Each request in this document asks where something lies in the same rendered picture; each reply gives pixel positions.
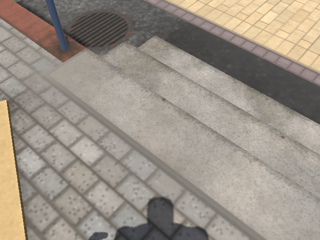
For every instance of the stairs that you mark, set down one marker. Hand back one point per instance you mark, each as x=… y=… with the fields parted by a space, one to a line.
x=277 y=135

